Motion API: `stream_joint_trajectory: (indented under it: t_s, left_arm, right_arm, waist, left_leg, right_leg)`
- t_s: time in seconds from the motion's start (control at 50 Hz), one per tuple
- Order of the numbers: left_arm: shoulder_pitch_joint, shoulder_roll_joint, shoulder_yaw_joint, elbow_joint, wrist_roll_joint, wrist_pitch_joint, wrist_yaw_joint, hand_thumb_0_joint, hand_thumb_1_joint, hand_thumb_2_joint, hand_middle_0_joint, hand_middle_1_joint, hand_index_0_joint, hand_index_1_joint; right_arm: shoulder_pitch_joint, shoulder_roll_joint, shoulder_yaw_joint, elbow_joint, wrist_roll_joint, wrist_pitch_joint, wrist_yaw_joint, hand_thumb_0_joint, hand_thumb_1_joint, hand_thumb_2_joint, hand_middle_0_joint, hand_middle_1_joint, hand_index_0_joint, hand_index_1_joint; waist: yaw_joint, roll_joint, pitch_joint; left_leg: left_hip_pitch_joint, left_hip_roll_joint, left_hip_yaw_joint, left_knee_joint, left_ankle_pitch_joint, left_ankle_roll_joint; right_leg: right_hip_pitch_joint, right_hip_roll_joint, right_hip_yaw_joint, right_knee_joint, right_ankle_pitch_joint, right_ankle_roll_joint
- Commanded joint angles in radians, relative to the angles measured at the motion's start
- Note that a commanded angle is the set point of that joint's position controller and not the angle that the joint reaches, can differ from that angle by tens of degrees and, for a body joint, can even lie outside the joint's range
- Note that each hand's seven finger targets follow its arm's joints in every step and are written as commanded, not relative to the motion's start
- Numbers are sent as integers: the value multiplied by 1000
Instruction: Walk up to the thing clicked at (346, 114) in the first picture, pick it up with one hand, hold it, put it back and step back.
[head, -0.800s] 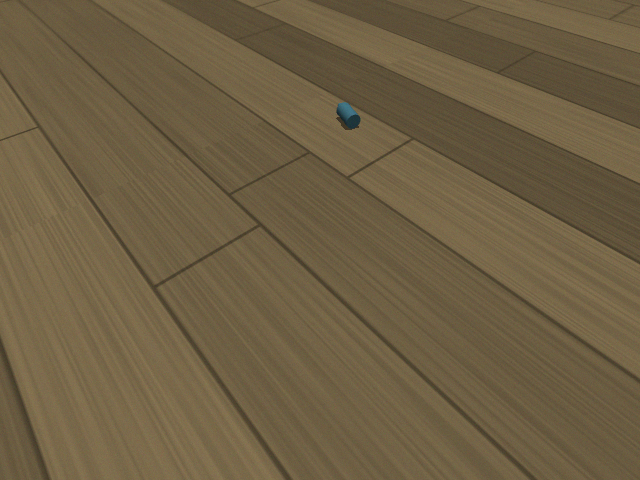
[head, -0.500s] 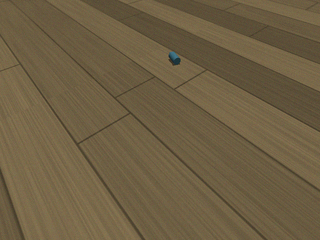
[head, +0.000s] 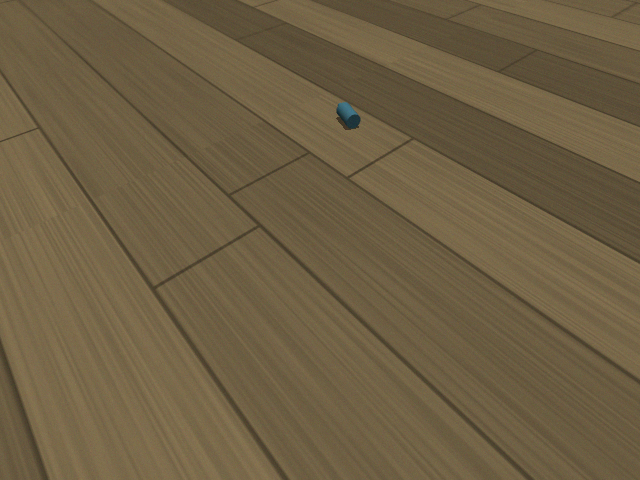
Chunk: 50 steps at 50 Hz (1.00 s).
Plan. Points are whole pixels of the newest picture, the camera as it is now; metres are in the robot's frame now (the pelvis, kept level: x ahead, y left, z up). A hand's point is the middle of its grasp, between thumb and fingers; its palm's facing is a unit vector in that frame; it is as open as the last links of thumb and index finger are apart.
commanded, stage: stand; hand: left
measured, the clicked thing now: (346, 113) +2.10 -0.11 -0.74
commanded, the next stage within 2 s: walk up in 0.32 s
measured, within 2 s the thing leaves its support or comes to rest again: neither
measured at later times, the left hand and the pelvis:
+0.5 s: hand out of the picture +0.11 +0.27 -0.15, palm faces -0.23 -0.90 -0.38, open 7.4 cm; pelvis +0.02 +0.01 -0.01, yaw -11 degrees
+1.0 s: hand (213, 341) +0.37 +0.21 -0.15, palm faces -0.43 -0.79 -0.44, open 7.4 cm; pelvis +0.25 -0.05 -0.02, yaw -27 degrees
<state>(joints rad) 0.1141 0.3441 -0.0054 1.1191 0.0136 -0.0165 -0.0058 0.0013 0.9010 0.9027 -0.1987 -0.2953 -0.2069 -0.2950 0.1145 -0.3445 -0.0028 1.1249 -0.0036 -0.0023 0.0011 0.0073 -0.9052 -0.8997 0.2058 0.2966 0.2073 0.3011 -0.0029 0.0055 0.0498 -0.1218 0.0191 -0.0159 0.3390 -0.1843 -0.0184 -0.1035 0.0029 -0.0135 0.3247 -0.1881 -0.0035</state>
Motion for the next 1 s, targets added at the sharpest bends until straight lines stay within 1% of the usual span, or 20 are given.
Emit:
stream_joint_trajectory:
  t_s: [0.0, 0.28, 0.3, 0.34, 0.36, 0.38, 0.4, 0.44, 0.48, 0.54, 0.6, 0.62, 0.64, 0.66, 0.68, 0.7, 0.76, 0.8, 0.92, 0.98]
  left_arm:
    - [-39, 212, 43, -58, -8, -24, 18, 0, 900, 900, -200, -300, -200, -300]
    - [-33, 212, 45, -56, -7, -16, 15, 0, 900, 900, -200, -300, -200, -300]
    - [74, 359, 119, -148, 8, -21, -24, 0, 900, 900, -200, -300, -200, -300]
    - [-26, 329, 118, -178, 16, -21, -41, 0, 900, 900, -200, -300, -200, -300]
    - [-135, 308, 124, -219, 17, -24, -44, 0, 900, 900, -200, -300, -200, -300]
    - [-223, 265, 114, -258, 10, -32, -45, 0, 900, 900, -200, -300, -200, -300]
    - [-263, 230, 107, -277, 5, -38, -43, 0, 900, 900, -200, -300, -200, -300]
    - [-115, 284, 111, -275, 3, -38, -45, 0, 900, 900, -200, -300, -200, -300]
    - [15, 297, 121, -219, -9, -28, -67, 0, 900, 900, -200, -300, -200, -300]
    - [96, 301, 131, -202, -22, -32, -84, 0, 900, 900, -200, -300, -200, -300]
    - [217, 304, 138, -168, -14, -44, -67, 0, 900, 900, -200, -300, -200, -300]
    - [317, 342, 151, -133, -7, -54, -53, 0, 900, 900, -200, -300, -200, -300]
    - [466, 409, 176, -103, 0, -62, -31, 0, 900, 900, -200, -300, -200, -300]
    - [485, 451, 186, -132, 5, -65, -11, 0, 900, 900, -200, -300, -200, -300]
    - [399, 451, 172, -172, -6, -68, -4, 0, 900, 900, -200, -300, -200, -300]
    - [300, 501, 171, -214, -13, -78, 6, 0, 900, 900, -200, -300, -200, -300]
    - [193, 449, 153, -264, -27, -101, 28, 0, 900, 900, -200, -300, -200, -300]
    - [153, 431, 143, -277, -30, -114, 32, 0, 900, 900, -200, -300, -200, -300]
    - [108, 447, 138, -299, -16, -133, 30, 0, 900, 900, -200, -300, -200, -300]
    - [153, 432, 136, -276, -7, -124, 34, 0, 900, 900, -200, -300, -200, -300]
  right_arm:
    - [-34, -209, -34, -64, -3, -25, -9, 0, -900, -900, 200, 300, 200, 300]
    - [-29, -211, -31, -61, -3, -28, -12, 0, -900, -900, 200, 300, 200, 300]
    - [-80, -369, -133, -205, -39, -54, 33, 0, -900, -900, 200, 300, 200, 300]
    - [-49, -324, -133, -212, -49, -47, 60, 0, -900, -900, 200, 300, 200, 300]
    - [24, -310, -135, -210, -41, -47, 65, 0, -900, -900, 200, 300, 200, 300]
    - [133, -323, -148, -192, -34, -51, 65, 0, -900, -900, 200, 300, 200, 300]
    - [147, -355, -164, -193, -30, -55, 58, 0, -900, -900, 200, 300, 200, 300]
    - [-23, -357, -164, -289, -37, -60, 61, 0, -900, -900, 200, 300, 200, 300]
    - [-69, -318, -154, -320, -46, -66, 61, 0, -900, -900, 200, 300, 200, 300]
    - [-154, -341, -161, -350, -48, -70, 84, 0, -900, -900, 200, 300, 200, 300]
    - [-149, -325, -151, -374, -53, -53, 100, 0, -900, -900, 200, 300, 200, 300]
    - [-149, -300, -143, -384, -52, -46, 101, 0, -900, -900, 200, 300, 200, 300]
    - [-167, -245, -122, -408, -53, -42, 105, 0, -900, -900, 200, 300, 200, 300]
    - [-174, -203, -98, -450, -44, -41, 115, 0, -900, -900, 200, 300, 200, 300]
    - [-198, -269, -109, -474, -35, -44, 122, 0, -900, -900, 200, 300, 200, 300]
    - [-216, -311, -119, -469, -38, -52, 120, 0, -900, -900, 200, 300, 200, 300]
    - [-156, -330, -115, -423, -22, -56, 118, 0, -900, -900, 200, 300, 200, 300]
    - [-94, -337, -121, -416, -29, -45, 126, 0, -900, -900, 200, 300, 200, 300]
    - [-94, -295, -138, -450, -24, -1, 172, 0, -900, -900, 200, 300, 200, 300]
    - [-97, -273, -145, -456, -25, -10, 171, 0, -900, -900, 200, 300, 200, 300]
  waist:
    - [1, -10, -78]
    - [2, 13, -59]
    - [0, 85, -102]
    - [-57, 15, 31]
    - [-113, 2, 47]
    - [-184, 67, 21]
    - [-204, 257, -23]
    - [-77, 123, -62]
    - [-7, 76, -85]
    - [31, 168, -45]
    - [82, 41, -32]
    - [125, -92, -41]
    - [204, -319, -47]
    - [205, -412, 0]
    - [152, -268, 13]
    - [112, -202, 37]
    - [32, -70, 19]
    - [-7, -71, 32]
    - [-37, -123, 81]
    - [-38, -104, 43]
  left_leg:
    - [23, 105, -79, -37, 162, 41]
    - [12, 104, -79, -62, 127, 36]
    - [109, 84, -21, 138, -435, 85]
    - [119, 56, -41, 176, -530, 110]
    - [187, 87, -88, 90, -524, 129]
    - [378, 196, -166, -75, -554, 168]
    - [358, 404, -353, -205, -496, 225]
    - [227, 484, -341, -215, -398, 256]
    - [153, 363, -169, -188, -431, 222]
    - [30, 265, 39, -98, -423, 176]
    - [-180, 190, 184, 123, -496, 156]
    - [-363, 130, 215, 314, -510, 130]
    - [-571, 37, 234, 679, -504, 83]
    - [-802, -31, 122, 884, -531, 34]
    - [-796, 12, -59, 875, -426, 13]
    - [-796, 76, -98, 870, -389, 9]
    - [-706, 147, -123, 784, -238, 15]
    - [-566, 141, -106, 671, -164, 18]
    - [-358, 119, -7, 455, 130, -8]
    - [-203, 101, 30, 342, 160, 9]
  right_leg:
    - [13, -136, 102, -51, 172, -22]
    - [7, -131, 100, -55, 120, -24]
    - [-201, -126, 302, 1, -372, -86]
    - [-505, -148, 382, -58, -526, -78]
    - [-610, -111, 317, 10, -462, -41]
    - [-781, -25, 149, 131, -340, 16]
    - [-799, -2, 8, 484, -279, -8]
    - [-642, -124, 17, 562, -291, -12]
    - [-499, -146, 40, 563, -251, -8]
    - [-317, -156, -59, 412, -162, -3]
    - [-55, -94, -188, 298, -28, -9]
    - [132, -65, -158, 289, -83, -27]
    - [263, -113, 46, 186, -300, -89]
    - [277, -280, 454, -1, -634, -152]
    - [200, -421, 794, -187, -719, -250]
    - [144, -485, 876, -249, -776, -314]
    - [99, -392, 512, -105, -317, -241]
    - [-46, -314, 366, -85, -255, -188]
    - [-308, -175, 121, -137, -194, -153]
    - [-287, -184, 78, -51, 71, -137]
